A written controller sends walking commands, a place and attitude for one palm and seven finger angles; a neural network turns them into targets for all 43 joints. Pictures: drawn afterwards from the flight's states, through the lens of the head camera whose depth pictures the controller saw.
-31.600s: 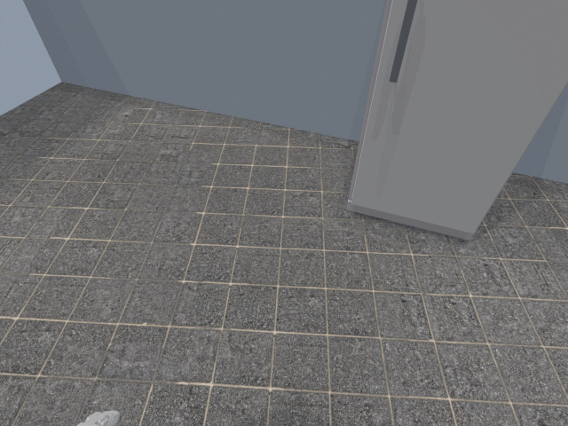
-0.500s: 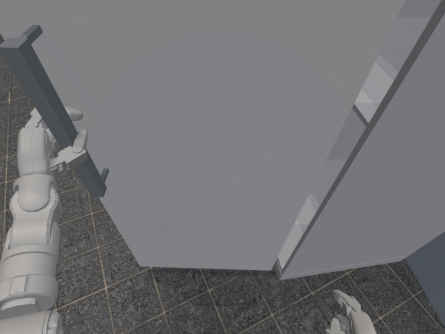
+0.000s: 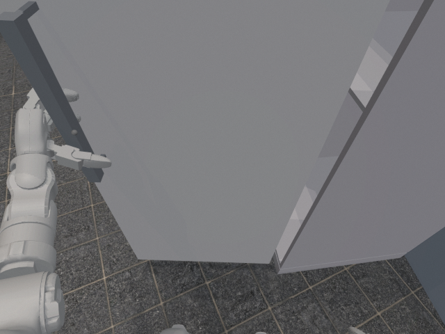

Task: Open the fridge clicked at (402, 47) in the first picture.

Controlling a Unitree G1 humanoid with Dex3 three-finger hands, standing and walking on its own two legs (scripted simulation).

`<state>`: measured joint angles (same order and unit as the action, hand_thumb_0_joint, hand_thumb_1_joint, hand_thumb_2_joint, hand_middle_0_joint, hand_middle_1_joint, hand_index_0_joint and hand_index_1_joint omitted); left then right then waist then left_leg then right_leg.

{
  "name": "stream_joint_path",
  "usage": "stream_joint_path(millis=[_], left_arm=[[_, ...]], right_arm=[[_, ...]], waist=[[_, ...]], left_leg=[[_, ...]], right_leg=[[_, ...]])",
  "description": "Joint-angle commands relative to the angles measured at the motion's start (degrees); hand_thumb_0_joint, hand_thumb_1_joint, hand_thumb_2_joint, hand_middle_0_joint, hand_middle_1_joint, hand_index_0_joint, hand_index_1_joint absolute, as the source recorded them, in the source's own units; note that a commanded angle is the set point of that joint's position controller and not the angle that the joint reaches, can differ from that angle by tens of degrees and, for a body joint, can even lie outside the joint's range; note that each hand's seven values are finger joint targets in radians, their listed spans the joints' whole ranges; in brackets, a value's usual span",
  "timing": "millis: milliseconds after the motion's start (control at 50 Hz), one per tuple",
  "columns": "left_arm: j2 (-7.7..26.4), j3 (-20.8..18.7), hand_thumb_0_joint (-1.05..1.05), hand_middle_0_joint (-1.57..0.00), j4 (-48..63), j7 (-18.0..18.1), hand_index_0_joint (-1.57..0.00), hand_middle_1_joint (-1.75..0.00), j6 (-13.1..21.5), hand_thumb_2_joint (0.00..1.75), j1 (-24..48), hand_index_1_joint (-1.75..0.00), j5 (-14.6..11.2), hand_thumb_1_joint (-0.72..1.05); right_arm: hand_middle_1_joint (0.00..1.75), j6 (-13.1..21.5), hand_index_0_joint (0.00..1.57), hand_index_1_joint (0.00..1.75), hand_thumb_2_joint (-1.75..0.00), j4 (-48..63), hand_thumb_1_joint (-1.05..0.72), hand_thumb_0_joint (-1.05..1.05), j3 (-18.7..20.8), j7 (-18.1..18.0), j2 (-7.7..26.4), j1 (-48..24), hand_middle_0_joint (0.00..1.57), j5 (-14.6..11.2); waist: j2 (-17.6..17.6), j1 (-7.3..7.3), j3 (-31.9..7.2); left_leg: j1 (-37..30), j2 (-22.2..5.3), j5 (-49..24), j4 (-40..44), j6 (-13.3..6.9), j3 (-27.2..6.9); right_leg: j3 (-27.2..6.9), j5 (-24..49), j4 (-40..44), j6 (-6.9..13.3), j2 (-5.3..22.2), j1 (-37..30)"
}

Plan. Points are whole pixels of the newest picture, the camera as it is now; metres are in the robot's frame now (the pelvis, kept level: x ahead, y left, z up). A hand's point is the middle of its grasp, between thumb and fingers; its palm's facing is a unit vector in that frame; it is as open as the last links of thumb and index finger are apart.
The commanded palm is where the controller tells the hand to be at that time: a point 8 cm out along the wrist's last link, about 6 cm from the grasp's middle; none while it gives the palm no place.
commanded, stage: loosen the grip on the handle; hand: left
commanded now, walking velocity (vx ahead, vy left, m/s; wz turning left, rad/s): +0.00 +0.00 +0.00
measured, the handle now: (70, 110) +0.46 +0.29 +0.16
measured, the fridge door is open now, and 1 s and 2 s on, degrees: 81 79 79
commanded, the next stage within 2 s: slip the hand off the handle in 0.10 s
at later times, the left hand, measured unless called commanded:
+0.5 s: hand (38, 132) +0.43 +0.34 +0.13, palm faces +0.38 -0.89 -0.26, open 14.6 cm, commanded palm +0.39 +0.38 +0.14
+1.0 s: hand (16, 148) +0.39 +0.36 +0.13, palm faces +0.35 -0.90 -0.27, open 14.6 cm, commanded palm +0.34 +0.40 +0.14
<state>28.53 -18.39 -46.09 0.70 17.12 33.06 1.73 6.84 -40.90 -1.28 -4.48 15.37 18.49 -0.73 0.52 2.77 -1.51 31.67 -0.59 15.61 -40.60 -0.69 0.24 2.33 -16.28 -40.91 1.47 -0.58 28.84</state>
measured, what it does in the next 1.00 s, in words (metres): shifts its weight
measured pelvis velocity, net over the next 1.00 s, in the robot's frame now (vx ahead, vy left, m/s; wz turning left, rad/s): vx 0.07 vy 0.02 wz -0.02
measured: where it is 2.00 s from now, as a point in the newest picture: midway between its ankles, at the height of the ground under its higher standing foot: outside the picture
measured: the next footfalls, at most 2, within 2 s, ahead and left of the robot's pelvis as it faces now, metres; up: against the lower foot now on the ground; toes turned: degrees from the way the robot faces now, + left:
none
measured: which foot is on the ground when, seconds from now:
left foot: down 0.00-1.00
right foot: down 0.00-1.00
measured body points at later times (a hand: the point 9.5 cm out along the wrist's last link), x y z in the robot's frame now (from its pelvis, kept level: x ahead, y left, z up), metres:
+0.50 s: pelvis +0.07 +0.02 +0.00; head +0.11 +0.02 +0.45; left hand +0.40 +0.39 +0.15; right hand +0.20 -0.25 -0.09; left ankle +0.08 +0.12 -0.71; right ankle +0.05 -0.10 -0.71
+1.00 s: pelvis +0.07 +0.02 +0.00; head +0.09 +0.03 +0.45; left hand +0.36 +0.41 +0.15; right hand +0.19 -0.23 -0.10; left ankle +0.08 +0.12 -0.71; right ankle +0.05 -0.10 -0.71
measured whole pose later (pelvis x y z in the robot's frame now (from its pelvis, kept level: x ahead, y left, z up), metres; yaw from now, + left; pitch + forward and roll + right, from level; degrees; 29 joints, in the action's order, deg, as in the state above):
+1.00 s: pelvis +0.07 +0.02 +0.00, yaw -1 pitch +8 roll -2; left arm 30.6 -30.1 -24.7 -12.3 10.4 9.1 -8.0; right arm 3.9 -36.0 -0.9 -5.2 14.4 18.2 -1.3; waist -1.8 -0.6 -5.9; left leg 30.5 0.0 20.2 -43.0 -1.8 0.2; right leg 1.1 -21.3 -39.7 -0.3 -0.8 26.1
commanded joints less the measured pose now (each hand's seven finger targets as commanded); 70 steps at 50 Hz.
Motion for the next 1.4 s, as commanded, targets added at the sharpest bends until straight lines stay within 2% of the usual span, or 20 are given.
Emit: stream_joint_path(millis=[0,20,120,160,220,300,440,480,500,540,580,680,760,820,880,980,1080,1160,1280,1380], left_arm=[[15.7,-3.4,0.0,-0.25,12.6,-0.2,-0.25,-1.15,3.1,0.2,20.4,-1.15,-2.7,-0.55],[18.2,-5.4,0.0,-0.25,13.5,-0.4,-0.25,-1.15,3.2,0.2,20.8,-1.15,-3.4,-0.55],[18.2,-6.1,0.0,-0.25,16.5,-1.1,-0.25,-1.15,3.7,0.2,19.8,-1.15,-3.7,-0.55],[16.6,-6.0,0.0,-0.25,18.8,-1.2,-0.25,-1.15,3.4,0.2,15.6,-1.15,-3.9,-0.55],[21.0,-12.2,0.0,-0.25,17.9,-2.1,-0.25,-1.15,1.7,0.2,8.2,-1.15,-5.1,-0.55],[21.2,-13.8,0.0,-0.25,25.2,-3.8,-0.25,-1.15,0.2,0.2,4.9,-1.15,-5.7,-0.55],[17.4,-12.2,0.0,-0.25,31.6,-7.9,-0.25,-1.15,-0.2,0.2,-0.1,-1.15,-7.8,-0.55],[16.4,-11.6,0.0,-0.25,29.3,-9.2,-0.25,-1.15,-1.6,0.2,-0.4,-1.15,-8.9,-0.55],[17.8,-12.8,0.0,-0.25,28.4,-9.6,-0.25,-1.15,-2.2,0.2,0.8,-1.15,-9.0,-0.55],[16.9,-11.1,0.0,-0.25,30.4,-10.4,-0.25,-1.15,-2.9,0.2,2.9,-1.15,-8.8,-0.55],[18.4,-11.7,0.0,-0.25,32.8,-10.2,-0.25,-1.15,-2.5,0.2,4.2,-1.15,-8.3,-0.55],[19.8,-13.6,0.0,-0.25,34.4,-9.5,-0.25,-1.15,-1.1,0.2,1.6,-1.15,-7.6,-0.55],[21.2,-16.5,0.0,-0.25,27.7,-10.1,-0.25,-1.15,-2.2,0.2,-1.0,-1.15,-8.8,-0.55],[20.8,-17.0,0.0,-0.25,28.9,-11.3,-0.25,-1.15,-3.3,0.2,-7.1,-1.15,-9.4,-0.55],[18.9,-15.6,0.0,-0.25,32.6,-12.2,-0.25,-1.15,-3.6,0.2,-11.5,-1.15,-10.0,-0.55],[21.6,-19.3,0.0,-0.25,35.2,-12.2,-0.25,-1.15,-1.1,0.2,-11.4,-1.15,-12.0,-0.55],[20.0,-16.4,0.0,-0.25,37.5,-12.6,-0.25,-1.15,0.5,0.2,-9.1,-1.15,-11.6,-0.55],[20.8,-16.7,0.0,-0.25,37.4,-13.5,-0.25,-1.15,0.1,0.2,-12.0,-1.15,-12.1,-0.55],[21.8,-18.6,0.0,-0.25,35.3,-14.3,-0.25,-1.15,-0.4,0.2,-13.9,-1.15,-14.1,-0.55],[23.0,-20.5,0.0,-0.25,35.0,-15.8,-0.25,-1.15,-1.5,0.2,-19.4,-1.15,-14.6,-0.55]], right_arm=[[0.3,3.1,0.2,0.3,-0.9,8.7,-0.9,0.0,2.6,-1.4,8.9,-4.3,0.2,-0.4],[0.3,3.0,0.2,0.3,-0.9,8.5,-0.9,0.0,2.7,-1.6,9.1,-4.2,0.2,-0.5],[0.3,3.0,0.2,0.3,-0.9,8.4,-0.9,0.0,2.7,-2.0,8.6,-3.5,0.2,-0.2],[0.3,2.8,0.2,0.3,-0.9,9.2,-0.9,0.0,2.8,-2.0,8.3,-3.4,0.2,-0.2],[0.3,1.7,0.2,0.3,-0.9,9.1,-0.9,0.0,3.1,-2.1,8.7,-1.9,0.2,-0.1],[0.3,0.8,0.2,0.3,-0.9,10.4,-0.9,0.0,3.4,-1.8,8.2,-1.4,0.2,0.0],[0.3,0.3,0.2,0.3,-0.9,10.5,-0.9,0.0,4.2,-1.7,8.5,-1.0,0.2,-0.1],[0.3,0.1,0.2,0.3,-0.9,10.1,-0.9,0.0,4.0,-2.0,8.5,-0.9,0.2,-0.4],[0.3,0.0,0.2,0.3,-0.9,9.8,-0.9,0.0,4.1,-2.2,8.9,-0.9,0.2,-0.6],[0.3,0.0,0.2,0.3,-0.9,10.2,-0.9,0.0,4.2,-2.5,8.6,-1.3,0.2,-0.7],[0.3,0.1,0.2,0.3,-0.9,10.1,-0.9,0.0,4.0,-2.7,8.6,-1.1,0.2,-0.4],[0.3,0.0,0.2,0.3,-0.9,10.1,-0.9,0.0,4.2,-2.2,8.4,-0.4,0.2,0.4],[0.3,-0.5,0.2,0.3,-0.9,10.1,-0.9,0.0,3.7,-2.2,8.4,-1.2,0.2,-0.1],[0.3,-0.7,0.2,0.3,-0.9,11.8,-0.9,0.0,3.7,-1.9,8.1,-2.0,0.2,-0.4],[0.3,-0.7,0.2,0.3,-0.9,12.9,-0.9,0.0,3.7,-1.5,7.9,-2.3,0.2,-0.5],[0.3,-0.1,0.2,0.3,-0.9,12.8,-0.9,0.0,3.5,-2.3,8.2,-3.6,0.2,-0.7],[0.3,1.4,0.2,0.3,-0.9,12.2,-0.9,0.0,2.9,-3.3,7.8,-5.2,0.2,-0.8],[0.3,2.8,0.2,0.3,-0.9,12.1,-0.9,0.0,2.5,-4.0,7.9,-6.3,0.2,-0.9],[0.3,4.2,0.2,0.3,-0.9,11.7,-0.9,0.0,2.1,-4.7,8.1,-7.1,0.2,-1.1],[0.3,4.9,0.2,0.3,-0.9,12.4,-0.9,0.0,2.0,-4.3,8.0,-7.3,0.2,-1.3]], waist=[[-0.9,-1.21,-12.0],[-0.3,-1.41,-12.2],[-1.6,-1.09,-13.0],[-3.0,-1.84,-14.5],[-1.5,-3.53,-16.4],[-5.7,-4.44,-21.8],[-7.2,-3.25,-22.2],[-6.5,-2.77,-18.5],[-4.9,-2.26,-18.2],[-6.9,-2.16,-19.0],[-9.5,-2.71,-20.1],[-9.9,-3.7,-23.2],[-6.2,-3.96,-19.5],[-7.1,-5.69,-20.5],[-7.4,-5.72,-20.4],[-4.5,-5.0,-15.8],[-10.4,-4.2,-13.2],[-9.5,-4.38,-13.1],[-6.0,-4.91,-10.6],[-6.4,-5.96,-11.1]], left_leg=[[-4.3,0.9,14.5,6.8,-1.7,-0.5],[-3.5,1.1,13.5,6.1,-1.7,-0.2],[-4.9,0.8,8.9,5.3,-2.2,-0.5],[-7.1,1.0,4.3,4.9,-2.3,-0.5],[-6.6,1.1,-4.3,3.6,-2.3,0.4],[-11.6,1.1,-15.4,2.6,-2.1,0.7],[-18.1,0.1,-25.2,1.0,-1.3,-1.1],[-16.8,0.1,-23.8,1.2,-1.1,-1.4],[-16.7,0.0,-23.0,1.3,-1.0,-1.7],[-17.8,0.1,-22.9,1.5,-0.6,-2.2],[-19.3,0.0,-25.7,1.3,-0.1,-2.8],[-21.7,-0.5,-31.8,0.3,1.3,-4.2],[-16.7,-0.1,-24.2,1.4,0.9,-3.6],[-15.6,0.3,-23.6,2.1,0.5,-2.8],[-15.7,0.3,-23.9,2.0,0.1,-2.4],[-12.3,0.6,-12.9,3.2,-0.7,-2.5],[-12.0,1.1,-4.2,4.4,-1.0,-3.0],[-11.2,1.2,0.5,5.3,-1.2,-3.6],[-8.7,1.3,4.1,5.6,-1.4,-3.4],[-7.5,1.5,1.3,4.4,-1.4,-2.3]], right_leg=[[-5.1,-17.2,12.9,-0.9,1.2,-3.5],[-6.0,-18.1,13.3,-1.1,1.5,-4.3],[-5.8,-13.6,12.1,-1.1,1.1,-4.1],[-4.8,-8.0,10.8,-0.7,0.6,-4.3],[-4.2,4.2,8.2,-0.9,0.6,-8.3],[-2.5,16.7,5.3,-0.6,-0.3,-10.3],[-0.6,18.7,4.1,-0.4,-1.5,-5.4],[-0.3,17.4,4.8,-0.2,-1.6,-4.1],[-0.2,17.0,4.9,-0.4,-1.6,-3.3],[0.0,15.5,4.8,-0.2,-1.5,-2.5],[0.0,15.3,4.6,0.2,-1.6,-2.3],[0.5,15.2,3.5,0.3,-2.0,-1.8],[0.7,13.1,4.1,0.0,-1.9,-2.3],[0.6,13.9,4.2,0.2,-1.7,-4.9],[0.7,14.2,4.3,0.2,-1.9,-5.4],[0.4,8.0,5.6,0.2,-2.3,-4.0],[-0.2,0.7,6.2,0.4,-1.8,-1.1],[-0.4,-2.5,7.0,0.2,-1.6,-1.2],[-0.9,-5.0,8.3,-0.1,-1.2,-2.2],[-1.6,-3.6,8.1,-0.2,-0.7,-4.0]])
